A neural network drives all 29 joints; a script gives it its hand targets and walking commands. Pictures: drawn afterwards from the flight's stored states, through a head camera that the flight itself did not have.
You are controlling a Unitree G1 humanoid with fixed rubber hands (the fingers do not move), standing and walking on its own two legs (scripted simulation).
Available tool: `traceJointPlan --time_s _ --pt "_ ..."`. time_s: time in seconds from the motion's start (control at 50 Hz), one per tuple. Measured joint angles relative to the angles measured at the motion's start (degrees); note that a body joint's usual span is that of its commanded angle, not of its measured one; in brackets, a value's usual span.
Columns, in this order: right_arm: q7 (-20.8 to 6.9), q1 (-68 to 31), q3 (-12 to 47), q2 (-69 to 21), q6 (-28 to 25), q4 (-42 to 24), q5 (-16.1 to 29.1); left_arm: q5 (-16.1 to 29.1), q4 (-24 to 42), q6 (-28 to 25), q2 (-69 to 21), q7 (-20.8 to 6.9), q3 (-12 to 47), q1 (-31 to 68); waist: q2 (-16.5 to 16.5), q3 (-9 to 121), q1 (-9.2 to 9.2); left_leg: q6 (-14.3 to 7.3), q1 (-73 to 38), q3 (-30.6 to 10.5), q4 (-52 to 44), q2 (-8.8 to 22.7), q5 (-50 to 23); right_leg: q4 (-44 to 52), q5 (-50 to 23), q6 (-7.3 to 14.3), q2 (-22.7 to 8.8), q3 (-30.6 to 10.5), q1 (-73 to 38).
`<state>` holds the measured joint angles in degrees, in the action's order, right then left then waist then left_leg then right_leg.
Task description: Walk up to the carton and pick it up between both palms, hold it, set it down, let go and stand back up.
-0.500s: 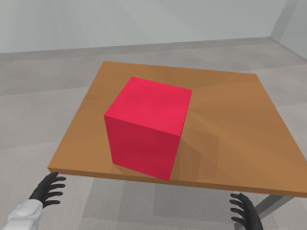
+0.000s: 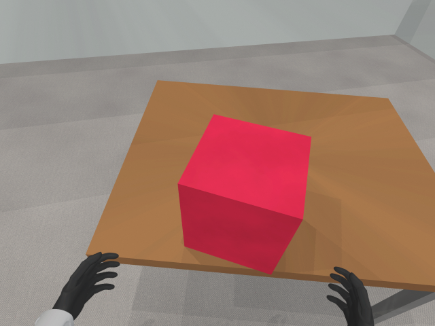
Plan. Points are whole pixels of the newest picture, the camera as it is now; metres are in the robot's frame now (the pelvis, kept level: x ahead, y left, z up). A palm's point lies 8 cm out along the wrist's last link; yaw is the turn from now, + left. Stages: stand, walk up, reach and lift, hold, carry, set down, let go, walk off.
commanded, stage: reach and lift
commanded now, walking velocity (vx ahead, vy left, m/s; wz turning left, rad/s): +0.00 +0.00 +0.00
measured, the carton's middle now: (242, 195) +0.39 -0.04 -0.01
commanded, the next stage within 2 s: none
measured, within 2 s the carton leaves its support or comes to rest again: neither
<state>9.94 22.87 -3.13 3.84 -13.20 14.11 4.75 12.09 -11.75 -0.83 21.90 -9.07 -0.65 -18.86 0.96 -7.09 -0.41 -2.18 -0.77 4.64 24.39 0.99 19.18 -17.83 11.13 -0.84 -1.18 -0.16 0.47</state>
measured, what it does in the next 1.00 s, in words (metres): stands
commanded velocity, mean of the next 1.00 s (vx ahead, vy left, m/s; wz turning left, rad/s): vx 0.00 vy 0.00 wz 0.00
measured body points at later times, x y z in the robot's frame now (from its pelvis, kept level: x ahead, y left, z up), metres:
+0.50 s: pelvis -0.03 -0.02 +0.00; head -0.04 -0.01 +0.45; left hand +0.17 +0.22 +0.01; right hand +0.16 -0.22 +0.01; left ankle -0.05 +0.08 -0.74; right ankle -0.01 -0.17 -0.74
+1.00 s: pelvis -0.01 -0.04 +0.00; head +0.01 -0.03 +0.45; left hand +0.27 +0.22 +0.06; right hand +0.23 -0.21 +0.05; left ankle -0.06 +0.08 -0.74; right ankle -0.01 -0.17 -0.74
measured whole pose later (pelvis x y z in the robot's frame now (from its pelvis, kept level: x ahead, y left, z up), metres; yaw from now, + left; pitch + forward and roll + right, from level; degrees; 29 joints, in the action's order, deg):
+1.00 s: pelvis -0.01 -0.04 +0.00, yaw +2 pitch -3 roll -1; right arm 20.1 14.3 4.3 3.1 7.6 -7.9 8.0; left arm 17.2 -9.8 6.8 25.5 -11.3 -3.4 0.8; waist 0.1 -5.2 0.3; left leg 0.4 2.5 2.0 22.0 2.2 16.3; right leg -19.5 11.6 -1.2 0.1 -0.3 4.8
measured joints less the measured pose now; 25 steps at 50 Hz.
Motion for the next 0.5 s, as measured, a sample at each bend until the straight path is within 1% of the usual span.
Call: traceJointPlan --time_s 0.08,0.14,0.22,0.3,0.38,0.5 --pt "-1.3 -0.6 -0.9 1.0 -3.6 0.6 1.3 -0.4 2.9 -4.1 -1.1 1.0 1.0 0.1 -1.1 -0.4 0.03 -0.1 0.2 -0.5 -0.5 -0.4 -0.4 0.6 -0.4 0.9 -0.1 -0.4 0.1" --pt "-1.8 -0.7 -0.6 1.3 -6.1 1.6 2.6 -1.2 3.5 -6.5 -0.9 1.2 1.1 0.4 -2.1 0.0 0.01 0.1 0.1 -1.1 -0.7 -0.4 -0.6 0.9 -0.7 1.2 0.1 -0.7 -0.1" --pt "-1.1 0.8 0.9 0.5 -8.3 1.7 4.6 -1.7 3.4 -7.7 -0.4 0.6 1.0 -0.5 -2.8 0.6 -0.38 0.8 -0.5 -1.8 -0.3 -0.3 -0.6 1.6 -0.7 0.5 0.5 -1.4 -1.2" --pt "0.0 2.7 2.3 -1.4 -9.1 -0.7 5.4 -1.3 4.9 -8.0 -0.1 0.3 1.7 -1.3 -2.2 0.0 -0.91 1.0 -1.3 -2.5 0.4 0.1 -0.2 1.5 -0.7 -0.3 1.0 -1.6 -2.2" --pt "1.2 3.4 3.5 -2.9 -7.0 -4.3 4.2 0.1 5.3 -8.1 0.1 -0.1 2.6 -0.4 -1.1 -0.7 -1.43 0.8 -1.1 -3.0 0.8 0.3 -0.7 1.0 -1.1 -0.4 1.3 -1.3 -2.1" --pt "3.5 -0.3 2.6 -3.0 0.9 -8.3 1.2 3.7 2.4 -6.1 2.4 0.1 3.9 3.3 -0.6 -0.5 -1.56 1.4 0.8 -3.7 0.8 0.4 -2.3 -0.8 -1.4 0.0 1.4 -0.7 0.3"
